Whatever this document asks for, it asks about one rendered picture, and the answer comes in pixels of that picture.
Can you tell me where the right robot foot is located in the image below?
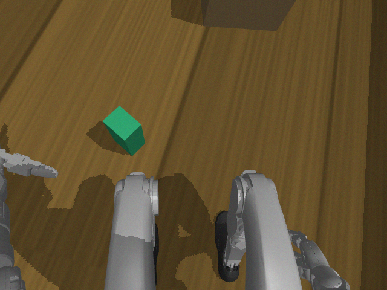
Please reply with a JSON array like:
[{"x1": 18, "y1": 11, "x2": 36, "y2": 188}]
[{"x1": 215, "y1": 211, "x2": 239, "y2": 282}]

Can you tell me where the right robot arm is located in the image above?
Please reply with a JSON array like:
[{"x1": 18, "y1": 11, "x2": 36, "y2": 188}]
[{"x1": 310, "y1": 265, "x2": 350, "y2": 290}]

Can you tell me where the right robot hand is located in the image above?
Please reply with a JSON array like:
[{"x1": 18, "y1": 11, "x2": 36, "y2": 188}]
[{"x1": 288, "y1": 229, "x2": 330, "y2": 284}]

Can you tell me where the left robot hand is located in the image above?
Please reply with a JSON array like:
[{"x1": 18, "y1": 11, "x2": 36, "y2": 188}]
[{"x1": 0, "y1": 145, "x2": 58, "y2": 178}]

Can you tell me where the left robot arm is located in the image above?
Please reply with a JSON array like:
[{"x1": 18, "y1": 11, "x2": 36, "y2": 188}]
[{"x1": 0, "y1": 163, "x2": 26, "y2": 290}]

